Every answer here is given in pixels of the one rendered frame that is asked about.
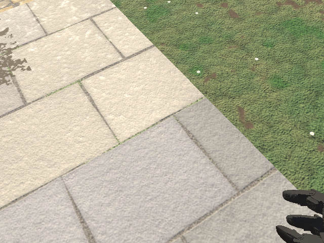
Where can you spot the right robot hand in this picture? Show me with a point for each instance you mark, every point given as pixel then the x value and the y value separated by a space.
pixel 314 200

